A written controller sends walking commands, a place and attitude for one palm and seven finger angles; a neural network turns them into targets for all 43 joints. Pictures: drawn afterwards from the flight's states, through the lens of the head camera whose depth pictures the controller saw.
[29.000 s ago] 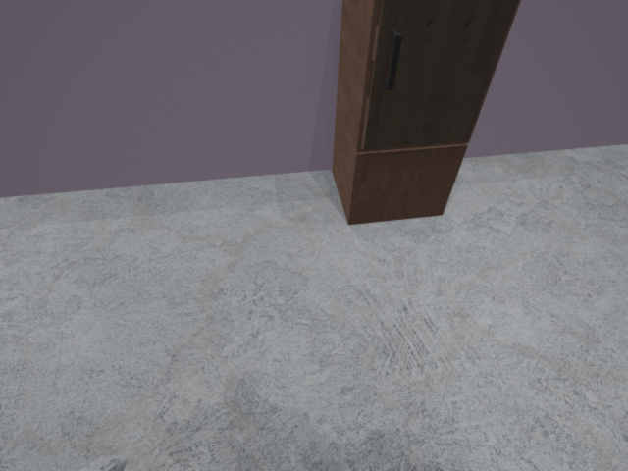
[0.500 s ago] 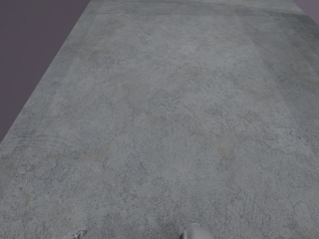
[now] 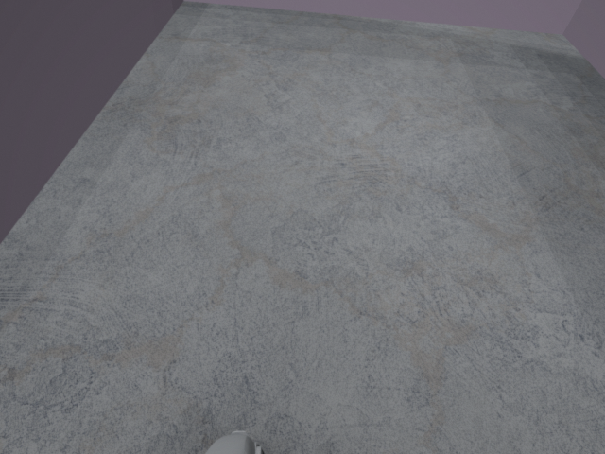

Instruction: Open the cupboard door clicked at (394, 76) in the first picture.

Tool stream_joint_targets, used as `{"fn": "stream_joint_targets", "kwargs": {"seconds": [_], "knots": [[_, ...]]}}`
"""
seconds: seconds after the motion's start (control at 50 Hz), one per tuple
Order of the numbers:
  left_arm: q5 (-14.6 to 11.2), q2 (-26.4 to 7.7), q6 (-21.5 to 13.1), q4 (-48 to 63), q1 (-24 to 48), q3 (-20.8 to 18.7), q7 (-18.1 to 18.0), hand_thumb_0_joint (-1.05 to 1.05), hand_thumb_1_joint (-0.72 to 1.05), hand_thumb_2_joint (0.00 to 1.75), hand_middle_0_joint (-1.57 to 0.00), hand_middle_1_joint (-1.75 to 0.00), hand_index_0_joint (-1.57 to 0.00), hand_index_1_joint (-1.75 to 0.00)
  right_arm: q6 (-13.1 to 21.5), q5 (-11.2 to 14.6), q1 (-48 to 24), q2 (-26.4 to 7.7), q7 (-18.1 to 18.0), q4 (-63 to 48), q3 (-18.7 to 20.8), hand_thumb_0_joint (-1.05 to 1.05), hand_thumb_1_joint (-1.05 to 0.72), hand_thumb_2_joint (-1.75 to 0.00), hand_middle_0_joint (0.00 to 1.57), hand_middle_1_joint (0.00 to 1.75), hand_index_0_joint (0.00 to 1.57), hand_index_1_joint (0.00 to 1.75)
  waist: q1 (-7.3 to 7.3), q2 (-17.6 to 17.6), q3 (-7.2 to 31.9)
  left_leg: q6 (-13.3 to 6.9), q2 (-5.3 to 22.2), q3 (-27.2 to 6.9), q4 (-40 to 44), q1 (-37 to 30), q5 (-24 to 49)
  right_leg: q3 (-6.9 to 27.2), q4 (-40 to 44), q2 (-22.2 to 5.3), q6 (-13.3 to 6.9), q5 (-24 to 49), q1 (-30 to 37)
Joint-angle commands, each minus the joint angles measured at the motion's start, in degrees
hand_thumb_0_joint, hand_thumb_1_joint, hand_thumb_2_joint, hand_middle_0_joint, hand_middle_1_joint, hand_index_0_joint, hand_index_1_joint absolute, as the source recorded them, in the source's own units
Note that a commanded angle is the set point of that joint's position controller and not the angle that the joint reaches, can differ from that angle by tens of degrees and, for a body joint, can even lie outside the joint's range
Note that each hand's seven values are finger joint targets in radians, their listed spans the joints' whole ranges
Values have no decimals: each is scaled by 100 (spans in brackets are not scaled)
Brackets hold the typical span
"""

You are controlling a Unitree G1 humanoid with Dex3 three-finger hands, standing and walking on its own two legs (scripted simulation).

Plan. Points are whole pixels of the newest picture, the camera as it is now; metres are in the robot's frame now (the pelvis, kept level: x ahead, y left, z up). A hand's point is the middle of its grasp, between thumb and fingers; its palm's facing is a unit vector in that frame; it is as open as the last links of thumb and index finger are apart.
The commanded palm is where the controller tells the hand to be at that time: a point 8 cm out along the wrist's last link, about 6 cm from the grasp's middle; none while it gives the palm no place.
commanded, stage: turn to face it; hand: left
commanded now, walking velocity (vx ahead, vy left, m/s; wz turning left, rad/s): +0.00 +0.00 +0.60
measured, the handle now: out of the picture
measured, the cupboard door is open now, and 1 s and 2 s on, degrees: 41 41 41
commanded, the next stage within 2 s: none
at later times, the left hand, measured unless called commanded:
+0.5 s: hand (174, 436) +0.17 +0.20 -0.15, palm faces +0.25 -0.93 -0.27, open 7.4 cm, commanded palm none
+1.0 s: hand out of the picture +0.05 +0.19 -0.17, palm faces +0.57 -0.78 -0.27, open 7.4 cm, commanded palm none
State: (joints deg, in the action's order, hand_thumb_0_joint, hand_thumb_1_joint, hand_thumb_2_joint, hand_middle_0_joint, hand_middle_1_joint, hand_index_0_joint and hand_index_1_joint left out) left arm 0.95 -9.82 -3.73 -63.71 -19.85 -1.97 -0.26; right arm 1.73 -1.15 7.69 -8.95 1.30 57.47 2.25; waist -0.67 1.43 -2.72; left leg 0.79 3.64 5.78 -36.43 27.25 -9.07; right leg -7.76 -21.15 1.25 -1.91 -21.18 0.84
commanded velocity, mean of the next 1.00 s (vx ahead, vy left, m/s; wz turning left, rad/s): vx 0.00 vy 0.00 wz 0.60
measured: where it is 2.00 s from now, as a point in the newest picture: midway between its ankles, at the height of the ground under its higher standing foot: outside the picture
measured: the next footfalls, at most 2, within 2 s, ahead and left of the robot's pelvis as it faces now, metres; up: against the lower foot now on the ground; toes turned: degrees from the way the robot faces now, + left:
left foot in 0.04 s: +0.16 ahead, +0.11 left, +0.00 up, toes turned +7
right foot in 0.48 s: +0.16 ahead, -0.15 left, +0.00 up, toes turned +14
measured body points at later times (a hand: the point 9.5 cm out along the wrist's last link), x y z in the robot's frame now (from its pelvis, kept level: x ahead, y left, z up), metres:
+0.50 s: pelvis +0.09 -0.03 -0.01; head +0.13 -0.03 +0.44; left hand +0.15 +0.25 -0.13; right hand +0.19 -0.27 -0.16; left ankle +0.12 +0.10 -0.73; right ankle +0.12 -0.16 -0.74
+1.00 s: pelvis +0.12 -0.03 -0.01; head +0.15 +0.01 +0.44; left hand +0.02 +0.23 -0.15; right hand +0.37 -0.19 -0.13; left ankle +0.08 +0.08 -0.73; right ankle +0.18 -0.17 -0.67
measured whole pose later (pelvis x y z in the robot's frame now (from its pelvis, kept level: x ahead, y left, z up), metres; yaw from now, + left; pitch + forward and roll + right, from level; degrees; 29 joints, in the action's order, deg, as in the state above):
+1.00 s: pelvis +0.12 -0.03 -0.01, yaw +34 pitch +1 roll +0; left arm 1.0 -15.8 4.0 -51.8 -10.8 -4.0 -0.3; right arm -1.9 -1.6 6.8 -13.7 0.5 50.2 2.9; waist -0.5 2.0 -5.7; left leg -0.6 -0.1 -0.3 -33.8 20.0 -14.5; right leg -1.8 -60.4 -5.0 4.4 -27.1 -27.2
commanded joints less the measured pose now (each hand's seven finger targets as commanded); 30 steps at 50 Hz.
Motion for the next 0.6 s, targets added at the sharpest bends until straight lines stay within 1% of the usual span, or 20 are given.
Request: {"fn": "stream_joint_targets", "kwargs": {"seconds": [0.0,0.02,0.04,0.06,0.08,0.12,0.16,0.2,0.28,0.32,0.36,0.4,0.42,0.44,0.46,0.48,0.5,0.52,0.54,0.58], "knots": [[-77,-671,-24,400,-260,-136,-110,0,90,90,-20,-30,-20,-30,120,-97,1661,-1142,-150,95,199,0,-90,-90,20,30,20,30,660,-846,954,-785,816,-1290,539,-2906,3121,-182,-2711,-783,256,3011,-1624],[-158,-457,-24,539,-429,-72,-99,0,90,90,-20,-30,-20,-30,100,-62,2073,-1540,-213,143,264,0,-90,-90,20,30,20,30,672,-1920,1559,-1677,2115,-2961,819,-3772,5201,-25,-4498,-139,421,-1334,-2620],[-82,-640,39,690,-104,-104,-156,0,90,90,-20,-30,-20,-30,10,-7,1902,-1563,-237,126,262,0,-90,-90,20,30,20,30,609,-1195,1475,-1832,2161,-2900,1140,-3193,4286,643,-5077,-224,317,-1639,-2652],[-51,-560,89,817,152,-127,-143,0,90,90,-20,-30,-20,-30,3,1,1490,-1513,-271,-53,262,0,-90,-90,20,30,20,30,474,-920,922,-1757,2075,-2875,1411,-2539,3195,731,-5198,-395,384,-1293,-3052],[-27,-512,135,882,480,-138,-118,0,90,90,-20,-30,-20,-30,6,3,1152,-1298,-303,-186,226,0,-90,-90,20,30,20,30,381,-902,472,-1564,1846,-2774,1546,-1892,2789,831,-5204,-564,468,-933,-3266],[-1,-478,278,861,459,-203,-64,0,90,90,-20,-30,-20,-30,11,-5,756,-1079,-321,-307,143,0,-90,-90,20,30,20,30,130,-769,267,-1204,1358,-2175,1807,-1078,2158,862,-4757,-617,545,-421,-2840],[-6,-428,401,879,225,-235,-39,0,90,90,-20,-30,-20,-30,-11,-5,468,-1172,-310,-425,165,0,-90,-90,20,30,20,30,-34,-826,523,-1040,1083,-1839,1876,-854,1372,768,-4314,-526,567,-229,-2540],[6,-469,462,970,260,-269,-28,0,90,90,-20,-30,-20,-30,-53,-14,409,-1270,-289,-507,221,0,-90,-90,20,30,20,30,-43,-809,743,-1020,965,-1963,1976,-913,603,717,-3947,-464,586,-120,-2531],[20,-534,489,1303,755,-295,-44,0,90,90,-20,-30,-20,-30,-164,-48,499,-1365,-239,-569,337,0,-90,-90,20,30,20,30,109,-845,680,-997,868,-2323,2033,-908,-342,659,-3135,-357,604,-129,-2541],[8,-560,492,1433,939,-296,-55,0,90,90,-20,-30,-20,-30,-219,-65,511,-1382,-225,-600,378,0,-90,-90,20,30,20,30,150,-1014,605,-1000,824,-2538,1977,-882,-439,651,-2629,-259,579,-247,-2383],[-8,-594,473,1486,888,-301,-71,0,90,90,-20,-30,-20,-30,-266,-60,471,-1420,-218,-657,430,0,-90,-90,20,30,20,30,121,-1097,627,-964,739,-2702,1813,-801,-260,618,-2048,-118,539,-202,-1986],[-26,-684,428,1441,584,-332,-87,0,90,90,-20,-30,-20,-30,-296,-24,304,-1394,-211,-736,457,0,-90,-90,20,30,20,30,-60,-1048,667,-772,502,-2621,1471,-461,-29,604,-934,-57,502,344,-1160],[-17,-910,383,1413,324,-386,-122,0,90,90,-20,-30,-20,-30,-305,23,224,-1233,-191,-811,445,0,-90,-90,20,30,20,30,-200,-624,774,-533,234,-2435,1070,62,-324,922,-107,-394,403,546,-378],[58,-1418,329,1411,145,-492,-168,0,90,90,-20,-30,-20,-30,-295,77,203,-883,-158,-929,396,0,-90,-90,20,30,20,30,-309,812,765,-81,-453,-1481,-123,1041,-1364,2268,732,-1765,-5,233,284],[82,-1719,340,1515,305,-496,-180,0,90,90,-20,-30,-20,-30,-270,46,74,-866,-138,-1044,403,0,-90,-90,20,30,20,30,-309,1652,555,165,-743,-675,-1675,1285,-2564,3185,907,-3042,-606,1002,-298],[50,-1568,346,1620,616,-435,-200,0,90,90,-20,-30,-20,-30,-305,9,140,-1039,-106,-1020,451,0,-90,-90,20,30,20,30,-128,1015,404,112,-422,-883,-2577,1012,-2430,2646,704,-3031,-794,1576,-890],[57,-1316,314,1681,955,-376,-205,0,90,90,-20,-30,-20,-30,-360,4,312,-949,-71,-925,434,0,-90,-90,20,30,20,30,98,878,344,155,-320,-829,-3002,946,-2053,2062,486,-2605,-766,1942,-1002],[32,-1151,309,1687,1090,-329,-195,0,90,90,-20,-30,-20,-30,-418,-4,295,-902,-56,-793,414,0,-90,-90,20,30,20,30,170,1050,294,247,-194,-720,-3249,960,-1795,1605,273,-2215,-634,2553,-953],[20,-1090,305,1690,1105,-290,-182,0,90,90,-20,-30,-20,-30,-432,2,278,-882,-30,-800,385,0,-90,-90,20,30,20,30,195,1144,238,305,-138,-591,-3193,959,-1659,1126,106,-2028,-542,3205,-838],[35,-1104,294,1621,863,-296,-171,0,90,90,-20,-30,-20,-30,-429,39,51,-764,13,-912,317,0,-90,-90,20,30,20,30,71,1106,185,336,-158,-315,-2442,821,-1604,653,-97,-1907,-401,4109,-525]]}}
